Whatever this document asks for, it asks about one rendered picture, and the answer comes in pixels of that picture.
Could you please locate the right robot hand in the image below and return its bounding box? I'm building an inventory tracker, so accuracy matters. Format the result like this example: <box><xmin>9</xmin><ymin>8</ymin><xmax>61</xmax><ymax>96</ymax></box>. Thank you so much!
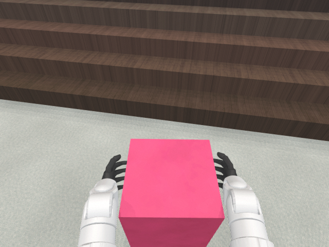
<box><xmin>213</xmin><ymin>152</ymin><xmax>237</xmax><ymax>188</ymax></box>

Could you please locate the robot left forearm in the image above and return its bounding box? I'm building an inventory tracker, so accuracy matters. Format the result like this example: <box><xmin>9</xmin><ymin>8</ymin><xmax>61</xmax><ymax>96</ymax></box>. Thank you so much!
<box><xmin>78</xmin><ymin>179</ymin><xmax>119</xmax><ymax>247</ymax></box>

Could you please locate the robot right forearm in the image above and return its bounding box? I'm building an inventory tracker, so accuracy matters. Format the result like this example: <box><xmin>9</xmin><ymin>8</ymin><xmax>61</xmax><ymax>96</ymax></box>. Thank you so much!
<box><xmin>223</xmin><ymin>175</ymin><xmax>274</xmax><ymax>247</ymax></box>

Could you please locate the left robot hand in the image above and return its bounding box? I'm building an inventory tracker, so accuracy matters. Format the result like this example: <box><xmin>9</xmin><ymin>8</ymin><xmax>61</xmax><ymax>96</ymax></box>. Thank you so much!
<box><xmin>102</xmin><ymin>154</ymin><xmax>127</xmax><ymax>190</ymax></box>

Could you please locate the carton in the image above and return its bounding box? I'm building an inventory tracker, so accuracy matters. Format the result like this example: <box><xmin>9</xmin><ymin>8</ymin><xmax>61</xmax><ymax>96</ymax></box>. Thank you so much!
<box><xmin>118</xmin><ymin>139</ymin><xmax>225</xmax><ymax>247</ymax></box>

